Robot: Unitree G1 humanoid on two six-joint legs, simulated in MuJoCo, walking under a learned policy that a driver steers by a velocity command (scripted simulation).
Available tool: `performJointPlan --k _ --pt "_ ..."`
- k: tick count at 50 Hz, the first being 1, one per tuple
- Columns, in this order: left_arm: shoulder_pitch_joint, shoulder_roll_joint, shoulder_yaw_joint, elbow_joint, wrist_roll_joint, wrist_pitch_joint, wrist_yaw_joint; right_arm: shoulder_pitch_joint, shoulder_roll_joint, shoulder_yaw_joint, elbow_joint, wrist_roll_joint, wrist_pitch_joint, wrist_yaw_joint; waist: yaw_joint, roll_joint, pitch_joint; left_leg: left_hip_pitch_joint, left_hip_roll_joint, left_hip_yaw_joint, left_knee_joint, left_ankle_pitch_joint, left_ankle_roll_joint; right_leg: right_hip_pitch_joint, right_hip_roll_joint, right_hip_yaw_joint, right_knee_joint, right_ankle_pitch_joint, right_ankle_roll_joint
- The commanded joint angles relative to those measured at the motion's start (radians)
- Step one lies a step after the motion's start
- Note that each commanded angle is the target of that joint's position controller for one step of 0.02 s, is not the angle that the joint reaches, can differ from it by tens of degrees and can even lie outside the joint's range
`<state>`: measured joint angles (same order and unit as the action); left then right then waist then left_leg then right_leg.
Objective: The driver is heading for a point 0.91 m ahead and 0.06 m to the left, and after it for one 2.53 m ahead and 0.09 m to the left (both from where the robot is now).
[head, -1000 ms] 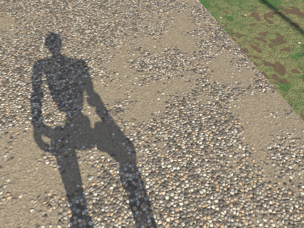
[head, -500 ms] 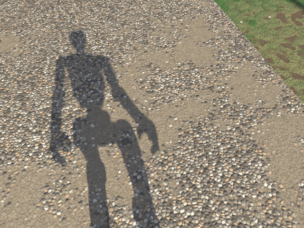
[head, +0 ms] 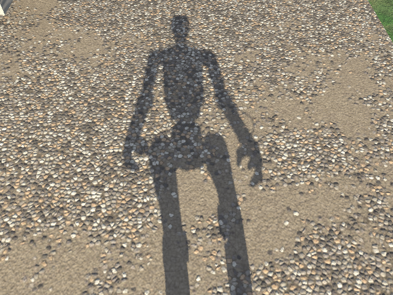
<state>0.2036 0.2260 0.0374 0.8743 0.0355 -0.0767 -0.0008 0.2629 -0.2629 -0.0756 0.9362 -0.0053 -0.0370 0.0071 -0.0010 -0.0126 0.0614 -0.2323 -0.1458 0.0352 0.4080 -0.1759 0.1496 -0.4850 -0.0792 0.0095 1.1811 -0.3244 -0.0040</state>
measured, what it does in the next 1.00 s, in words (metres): walks ahead, turning left: right foot, then left foot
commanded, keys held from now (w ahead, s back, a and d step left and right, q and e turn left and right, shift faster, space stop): q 0.38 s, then no key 0.60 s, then w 0.02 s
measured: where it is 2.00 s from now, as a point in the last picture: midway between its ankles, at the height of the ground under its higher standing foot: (180, 248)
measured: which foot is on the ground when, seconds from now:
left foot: down 0.00-0.34, up 0.36-0.72, down 0.74-1.00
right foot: up 0.00-0.32, down 0.34-1.00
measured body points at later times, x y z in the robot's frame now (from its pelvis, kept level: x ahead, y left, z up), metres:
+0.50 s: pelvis +0.18 -0.04 +0.00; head +0.22 -0.05 +0.45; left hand +0.24 +0.25 -0.10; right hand +0.35 -0.30 -0.13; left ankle +0.09 +0.05 -0.65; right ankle +0.28 -0.11 -0.74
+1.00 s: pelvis +0.19 -0.02 +0.01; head +0.18 -0.01 +0.46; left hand +0.16 +0.24 -0.14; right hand +0.37 -0.21 -0.12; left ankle +0.14 +0.07 -0.74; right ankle +0.26 -0.13 -0.74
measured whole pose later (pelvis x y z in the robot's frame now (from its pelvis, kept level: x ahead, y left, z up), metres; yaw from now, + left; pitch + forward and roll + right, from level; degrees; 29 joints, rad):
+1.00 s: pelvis +0.19 -0.02 +0.01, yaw +19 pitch -1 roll +0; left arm 0.27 0.24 0.01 0.91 0.01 0.00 0.00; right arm 0.20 -0.22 0.01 0.89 -0.01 -0.01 -0.02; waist 0.03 -0.02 0.01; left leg -0.13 -0.05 -0.03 0.40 -0.24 0.04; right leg -0.21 -0.02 -0.02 0.38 -0.15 0.02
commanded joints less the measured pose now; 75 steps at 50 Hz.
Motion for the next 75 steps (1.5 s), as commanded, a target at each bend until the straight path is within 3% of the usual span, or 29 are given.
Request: performJointPlan --k 1,4,11,15,16,17,18,19,21,23,28,35,36,38,39,41,44,46,51,54,56,59,61,62,63,64,66,71,75 --pt "0.075 0.079 0.018 -0.048 0.01 0.032 -0.003 0.028 -0.133 -0.024 -0.052 0.007 -0.032 -0.006 0.042 0.002 -0.035 0.041 0.277 -0.271 -0.169 0.551 0.149 -0.072 -0.021 -0.003 -0.086 0.036 0.046" --pt "-0.012 0.081 0.016 -0.092 0.003 0.042 0.001 0.076 -0.151 -0.027 -0.055 0.004 -0.022 -0.006 0.015 0.043 -0.047 0.051 0.229 -0.218 -0.106 0.783 0.09 -0.089 0.005 -0.032 -0.206 0.126 0.067" --pt "-0.188 0.112 0.002 -0.175 -0.017 0.041 0.009 0.158 -0.158 -0.031 -0.078 -0.007 0.023 -0.027 -0.071 0.099 -0.081 0.231 0.23 -0.309 0.017 0.791 0.026 -0.127 0.072 -0.005 -0.443 0.207 0.042" --pt "-0.037 0.167 0.012 -0.144 -0.02 0.019 0.024 0.056 -0.184 -0.04 -0.129 -0.012 0.026 -0.032 0.012 0.115 -0.104 0.181 0.199 -0.378 0.178 0.763 -0.03 0.137 0.117 0.023 -0.683 0.188 -0.014" --pt "0.061 0.184 0.018 -0.125 -0.01 0.003 0.032 0.014 -0.178 -0.037 -0.147 0.004 0.016 -0.025 0.074 0.081 -0.138 0.107 0.149 -0.365 0.306 0.682 -0.064 0.312 0.073 0.047 -0.799 0.369 -0.039" --pt "0.153 0.263 0.031 -0.132 0.0 -0.004 0.046 0.046 -0.105 -0.016 -0.193 0.024 0.006 -0.022 0.079 -0.087 -0.278 -0.035 0.077 -0.271 0.576 0.214 -0.103 0.564 -0.208 0.263 -0.753 0.764 -0.103" --pt "0.104 0.297 0.039 -0.156 -0.019 0.022 0.039 0.204 -0.094 -0.022 -0.192 0.035 0.02 -0.031 -0.005 -0.272 -0.391 -0.206 -0.082 -0.142 0.774 -0.543 -0.116 0.66 -0.433 0.542 -0.758 1.121 -0.273" --pt "0.078 0.217 0.027 -0.167 -0.036 0.04 0.032 0.232 -0.156 -0.031 -0.138 -0.014 0.044 -0.039 -0.029 -0.113 -0.346 -0.219 0.017 -0.154 0.878 -0.491 -0.117 0.559 -0.403 0.513 -0.739 1.013 -0.287" --pt "-0.025 0.117 -0.003 -0.188 -0.028 0.055 0.036 0.114 -0.147 -0.031 -0.147 -0.026 0.066 -0.02 -0.03 -0.039 -0.164 -0.239 0.066 -0.137 0.849 -0.364 -0.144 0.361 -0.253 0.296 -0.827 0.664 -0.232" --pt "-0.045 0.135 -0.001 -0.183 -0.012 0.058 0.04 0.097 -0.119 -0.022 -0.156 -0.021 0.09 0.001 -0.033 -0.131 -0.108 -0.203 0.07 -0.118 0.813 -0.295 -0.17 0.256 -0.165 0.175 -0.877 0.574 -0.208" --pt "-0.02 0.156 0.008 -0.158 -0.01 0.051 0.027 0.061 -0.089 0.001 -0.171 -0.017 0.105 0.007 -0.032 -0.127 -0.142 -0.15 0.074 -0.095 0.61 -0.26 -0.172 0.242 -0.157 0.11 -0.899 0.452 -0.221" --pt "0.005 0.193 0.021 -0.126 -0.018 0.094 0.006 0.03 -0.069 0.035 -0.159 -0.014 0.093 0.003 -0.022 -0.136 -0.103 0.097 0.095 -0.003 0.083 -0.13 -0.116 0.158 -0.139 0.123 -0.882 0.116 -0.17" --pt "0.039 0.186 0.021 -0.112 -0.018 0.097 0.005 0.029 -0.082 0.037 -0.157 -0.019 0.082 0.0 -0.024 -0.099 -0.08 0.155 0.111 -0.042 -0.039 -0.064 -0.095 0.109 -0.129 0.117 -0.865 0.102 -0.12" --pt "0.08 0.067 -0.009 -0.14 -0.033 0.088 -0.002 -0.059 -0.188 0.027 -0.193 -0.029 0.062 -0.013 0.044 0.219 -0.064 0.069 0.435 -0.445 -0.231 -0.12 -0.002 0.057 0.058 -0.053 -0.702 -0.047 0.002" --pt "0.04 0.101 -0.003 -0.115 -0.027 0.098 0.006 -0.096 -0.137 0.039 -0.186 -0.028 0.052 -0.015 0.008 0.193 -0.025 -0.127 0.443 -0.409 -0.235 -0.169 0.036 0.224 0.042 -0.001 -0.634 -0.064 -0.002" --pt "0.049 0.09 -0.003 -0.093 -0.027 0.098 0.001 -0.17 -0.082 0.061 -0.172 -0.02 0.038 -0.024 0.061 0.164 0.002 -0.132 0.322 -0.283 -0.211 -0.2 -0.032 0.293 0.057 -0.004 -0.708 0.09 -0.008" --pt "0.087 0.119 -0.003 -0.055 -0.009 0.072 0.005 -0.102 -0.087 0.062 -0.137 -0.005 0.02 -0.031 0.045 0.128 -0.06 -0.003 0.257 -0.219 -0.125 0.018 -0.081 0.361 0.003 0.026 -0.824 0.268 0.007" --pt "0.087 0.132 0.001 -0.024 -0.028 0.065 0.003 -0.036 -0.083 0.061 -0.1 0.0 0.019 -0.027 0.018 0.069 -0.048 0.021 0.232 -0.209 -0.139 -0.018 -0.09 0.327 -0.006 0.048 -0.819 0.236 0.008" --pt "0.088 0.1 -0.006 0.033 -0.02 0.071 0.006 -0.013 -0.102 0.049 -0.047 -0.004 0.028 -0.03 0.008 0.042 -0.037 0.038 0.217 -0.21 -0.147 -0.236 -0.06 0.3 0.038 0.009 -0.797 0.081 0.003" --pt "0.048 0.092 0.0 0.021 -0.001 0.078 -0.004 0.017 -0.158 0.021 -0.035 -0.01 0.043 -0.024 -0.02 0.123 0.072 0.004 0.314 -0.359 -0.249 -0.626 0.029 0.118 0.102 -0.075 -0.626 -0.113 -0.022" --pt "0.023 0.078 -0.001 0.003 0.002 0.069 -0.01 0.029 -0.156 0.013 -0.028 -0.009 0.038 -0.021 -0.027 0.145 0.108 0.007 0.391 -0.441 -0.294 -0.621 0.079 0.053 0.066 -0.063 -0.539 -0.068 -0.045" --pt "0.065 0.085 0.006 0.009 -0.008 0.036 -0.018 -0.007 -0.144 0.007 -0.024 -0.008 0.012 -0.014 0.014 0.126 0.075 0.03 0.378 -0.376 -0.253 -0.437 0.078 0.125 0.051 -0.06 -0.604 -0.043 -0.077" --pt "0.222 0.081 0.013 0.073 -0.012 0.019 -0.013 -0.065 -0.124 0.008 -0.035 -0.001 0.002 -0.01 0.091 0.073 0.035 -0.12 0.29 -0.257 -0.127 -0.369 0.03 0.422 0.088 -0.068 -0.759 0.018 -0.087" --pt "0.336 0.131 0.027 0.106 -0.004 0.009 -0.002 -0.102 -0.07 0.023 -0.056 -0.009 -0.007 -0.008 0.137 -0.06 0.02 -0.25 0.21 -0.15 0.083 -0.309 -0.011 0.567 -0.038 0.125 -0.888 -0.108 -0.107" --pt "0.429 0.234 0.055 0.128 -0.011 0.007 0.0 -0.124 -0.013 0.038 -0.093 -0.007 -0.015 0.0 0.153 -0.288 0.011 -0.446 0.074 0.009 0.371 -0.308 -0.055 0.659 -0.249 0.537 -1.073 -0.373 -0.19" --pt "0.397 0.212 0.049 0.132 -0.012 0.015 -0.003 -0.124 -0.093 0.021 -0.093 -0.033 -0.016 0.002 0.112 -0.181 0.056 -0.498 0.106 -0.047 0.534 -0.346 -0.041 0.599 -0.313 0.613 -1.08 -0.362 -0.229" --pt "0.254 0.14 0.031 0.086 -0.008 0.007 -0.007 -0.078 -0.073 0.024 -0.054 -0.021 -0.025 0.02 0.031 -0.049 0.067 -0.475 0.181 -0.084 0.613 -0.181 -0.035 0.526 -0.229 0.437 -1.07 -0.233 -0.195" --pt "0.308 0.093 0.01 0.132 -0.025 -0.019 0.001 -0.119 -0.049 0.031 -0.051 -0.035 -0.011 0.036 0.026 -0.063 0.017 -0.487 0.213 -0.004 0.604 -0.016 -0.096 0.573 -0.129 0.165 -1.051 0.322 -0.165" --pt "0.338 0.085 0.001 0.159 -0.022 -0.018 0.005 -0.28 -0.023 0.047 -0.114 -0.028 -0.005 0.036 0.05 -0.073 0.057 -0.495 0.202 0.048 0.445 0.046 -0.129 0.528 -0.098 0.078 -1.054 0.493 -0.176"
